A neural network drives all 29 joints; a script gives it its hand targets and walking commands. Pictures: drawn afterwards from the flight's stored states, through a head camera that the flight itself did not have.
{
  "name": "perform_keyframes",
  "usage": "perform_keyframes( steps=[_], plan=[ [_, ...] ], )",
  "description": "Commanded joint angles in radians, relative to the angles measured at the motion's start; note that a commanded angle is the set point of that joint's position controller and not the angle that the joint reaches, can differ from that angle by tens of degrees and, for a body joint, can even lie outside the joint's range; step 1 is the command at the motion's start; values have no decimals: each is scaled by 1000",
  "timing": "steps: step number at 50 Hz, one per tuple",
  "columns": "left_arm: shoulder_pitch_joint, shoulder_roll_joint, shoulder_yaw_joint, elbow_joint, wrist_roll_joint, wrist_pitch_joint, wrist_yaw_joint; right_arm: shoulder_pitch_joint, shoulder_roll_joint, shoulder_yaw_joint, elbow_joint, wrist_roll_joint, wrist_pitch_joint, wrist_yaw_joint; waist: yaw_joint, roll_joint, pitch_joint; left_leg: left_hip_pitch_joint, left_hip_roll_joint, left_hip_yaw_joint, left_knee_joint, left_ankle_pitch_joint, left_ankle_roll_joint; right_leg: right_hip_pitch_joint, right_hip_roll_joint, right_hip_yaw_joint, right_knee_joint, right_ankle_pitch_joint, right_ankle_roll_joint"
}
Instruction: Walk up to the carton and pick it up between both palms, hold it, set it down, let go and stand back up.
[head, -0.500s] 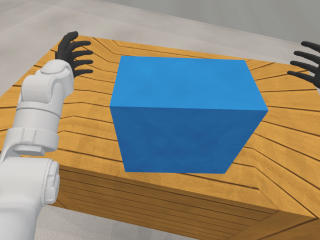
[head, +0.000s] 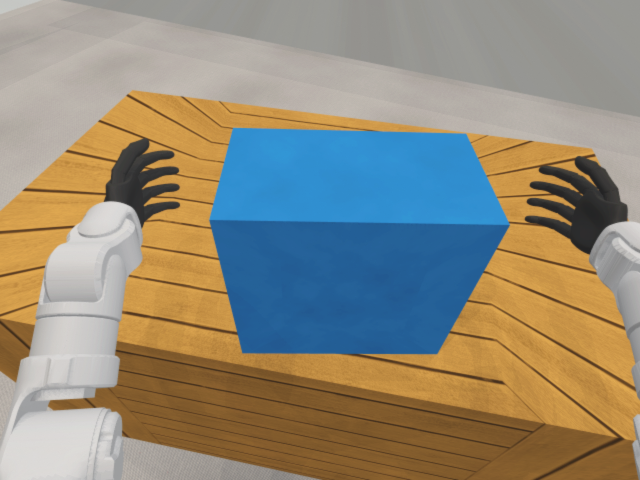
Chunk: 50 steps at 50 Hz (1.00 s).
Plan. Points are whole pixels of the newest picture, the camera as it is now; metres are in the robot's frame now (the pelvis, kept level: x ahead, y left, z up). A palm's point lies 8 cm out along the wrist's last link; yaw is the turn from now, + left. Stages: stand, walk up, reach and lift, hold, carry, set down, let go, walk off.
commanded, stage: set down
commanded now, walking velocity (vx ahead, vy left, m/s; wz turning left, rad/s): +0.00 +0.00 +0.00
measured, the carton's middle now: (345, 252) +0.44 -0.03 +0.04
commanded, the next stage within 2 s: none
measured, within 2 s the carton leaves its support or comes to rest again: neither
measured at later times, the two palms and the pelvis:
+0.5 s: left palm (130, 285) +0.34 +0.23 +0.10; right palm (587, 312) +0.31 -0.31 +0.09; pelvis +0.02 +0.01 +0.00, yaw -1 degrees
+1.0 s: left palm (133, 371) +0.26 +0.22 +0.03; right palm (578, 411) +0.21 -0.29 +0.03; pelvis +0.02 +0.01 +0.00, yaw -3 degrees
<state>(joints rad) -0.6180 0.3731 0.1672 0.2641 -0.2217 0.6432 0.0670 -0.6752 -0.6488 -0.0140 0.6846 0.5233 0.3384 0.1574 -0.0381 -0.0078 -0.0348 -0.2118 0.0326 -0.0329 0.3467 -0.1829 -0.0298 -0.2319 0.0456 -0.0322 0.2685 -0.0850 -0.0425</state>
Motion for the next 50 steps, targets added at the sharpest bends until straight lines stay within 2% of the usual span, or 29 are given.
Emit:
perform_keyframes(
  steps=[1, 2, 3, 4, 6, 8, 9, 10, 11, 13, 14, 15, 16, 17, 18, 19, 20, 23, 25, 27, 29, 31, 35, 37, 38, 40, 43, 48, 50],
  plan=[
    [-176, 120, 78, -192, 47, -63, -9, -198, -208, -86, -159, -9, -70, -13, -4, -18, -337, 12, -54, 29, -42, 212, 25, 322, 11, 44, 31, 283, 19],
    [-97, 105, 86, -216, 55, -77, -8, -121, -198, -82, -197, -13, -81, -12, -1, -39, -308, 35, -58, 20, -51, 212, 23, 316, 14, 51, 18, 275, 27],
    [-297, 141, 77, -253, 34, -80, -1, -303, -225, -122, -248, -21, -79, -9, -14, 0, -353, -3, -57, 24, -53, 157, 23, 279, 9, 47, 26, 189, 19],
    [-117, 112, 94, -262, 59, -85, 12, -160, -189, -83, -243, -18, -85, -3, 16, -15, -317, 23, -54, 23, -42, 161, 25, 304, 18, 38, 24, 187, 19],
    [-320, 159, 82, -277, 19, -103, 22, -330, -222, -168, -329, -60, -84, -6, -7, -19, -348, -39, -63, 35, -61, 62, 33, 244, 11, 61, 27, 78, 21],
    [-108, 114, 74, -327, 31, -128, 37, -103, -195, -162, -345, -62, -104, 5, 0, -28, -337, 26, -61, 34, -46, 100, 25, 260, 8, 52, 14, 126, 16],
    [-272, 162, 80, -339, 13, -138, 40, -268, -218, -204, -421, -67, -108, 1, 0, -13, -406, -1, -68, 43, -34, 78, 22, 213, 6, 59, 24, 91, 26],
    [69, 71, 63, -296, 41, -143, 37, 73, -167, -157, -309, -49, -117, 8, 1, -16, -367, 76, -53, 39, -43, 147, 19, 255, 21, 46, 28, 153, 14],
    [-304, 156, 62, -333, -2, -150, 34, -281, -218, -218, -407, -78, -116, 2, -8, -8, -407, -7, -58, 44, -42, 73, 26, 169, 9, 49, 14, 62, 14],
    [-88, 125, 35, -266, -5, -138, 44, -96, -194, -188, -386, -67, -90, 9, -9, -36, -406, -8, -55, 47, -36, 51, 32, 213, 1, 55, 30, 66, 24],
    [-218, 134, 38, -299, -16, -139, 46, -202, -209, -214, -381, -81, -81, 7, -8, -28, -420, -38, -58, 47, -42, 21, 29, 184, 0, 62, 34, 37, 18],
    [200, 36, 26, -264, 28, -139, 30, 202, -160, -149, -312, -62, -96, 9, -6, -48, -330, 59, -50, 37, -31, 140, 30, 262, 5, 54, 41, 168, 16],
    [-75, 101, 58, -316, 6, -145, 9, -59, -194, -186, -404, -80, -107, -3, -8, -50, -380, 3, -57, 38, -30, 139, 22, 215, -3, 69, 16, 166, 21],
    [-25, 87, 37, -236, 6, -136, 6, 5, -170, -153, -304, -63, -89, -2, -13, -48, -341, -4, -60, 42, -42, 136, 28, 235, -1, 70, 41, 182, 31],
    [199, 40, 68, -287, 42, -148, 1, 209, -150, -133, -305, -52, -110, 3, -6, -45, -292, 28, -49, 32, -44, 207, 28, 279, 6, 53, 37, 242, 21],
    [68, 57, 61, -301, 28, -146, -12, 87, -173, -141, -354, -49, -111, 0, -7, -57, -298, -5, -59, 33, -40, 198, 26, 268, -4, 71, 33, 255, 27],
    [367, -20, 63, -305, 73, -151, -22, 376, -125, -95, -321, -27, -127, 5, -1, -51, -241, 69, -55, 25, -33, 287, 27, 328, 4, 69, 42, 349, 26],
    [253, 24, 72, -376, 73, -195, -27, 245, -153, -117, -423, -39, -177, 1, -4, -22, -251, 70, -54, 13, -32, 327, 14, 283, 12, 59, 28, 319, 18],
    [444, -30, 65, -450, 110, -232, -23, 405, -141, -138, -496, -44, -227, 6, -12, -18, -216, 133, -54, -1, -33, 390, 4, 282, 15, 58, 9, 328, 9],
    [309, 16, 65, -465, 90, -296, -16, 314, -118, -170, -581, -88, -280, 0, -6, -21, -230, 114, -69, 15, -24, 310, 3, 208, 10, 51, -4, 247, 17],
    [331, 22, 23, -481, 71, -361, 15, 329, -133, -230, -646, -131, -324, 2, -23, 0, -237, 124, -61, 7, -28, 252, 3, 154, 17, 45, 2, 173, 10],
    [538, -50, -10, -524, 72, -424, 23, 597, -79, -239, -612, -153, -364, 6, -27, 10, -238, 206, -58, 9, -16, 284, -5, 127, 20, 37, -5, 196, -2],
    [435, -30, -34, -421, 58, -481, 40, 547, -92, -239, -523, -175, -376, 8, 3, 15, -183, 180, -45, 27, -9, 162, -10, 18, 3, 52, -6, 26, -7],
    [540, -66, -45, -379, 65, -485, 38, 637, -54, -203, -493, -168, -369, 25, 17, 11, -121, 153, -40, 29, -28, 126, 5, 32, 0, 55, -13, -13, -12],
    [551, -78, -57, -390, 56, -490, 35, 615, -53, -201, -521, -173, -375, 29, 39, -18, -128, 135, -42, 30, -42, 120, 9, 45, -3, 61, -14, 1, -13],
    [576, -65, -59, -368, 68, -512, 36, 646, -41, -200, -518, -171, -391, 33, 25, -30, -124, 107, -48, 42, -52, 125, 17, 74, -11, 63, -1, 30, -3],
    [652, -82, -60, -313, 66, -548, 29, 684, -38, -167, -499, -183, -423, 34, 54, -85, -132, 111, -43, 38, -38, 171, 15, 113, -6, 71, 6, 82, 4],
    [691, -88, -56, -325, 87, -610, 21, 790, -28, -157, -493, -171, -481, 25, 46, -83, -88, 104, -54, 47, -49, 191, 21, 148, -8, 86, 4, 132, 1],
    [742, -94, -72, -293, 89, -633, 21, 818, -16, -157, -461, -167, -505, 23, 57, -45, -51, 103, -56, 52, -54, 171, 20, 137, -10, 85, -3, 94, 6]
  ],
)
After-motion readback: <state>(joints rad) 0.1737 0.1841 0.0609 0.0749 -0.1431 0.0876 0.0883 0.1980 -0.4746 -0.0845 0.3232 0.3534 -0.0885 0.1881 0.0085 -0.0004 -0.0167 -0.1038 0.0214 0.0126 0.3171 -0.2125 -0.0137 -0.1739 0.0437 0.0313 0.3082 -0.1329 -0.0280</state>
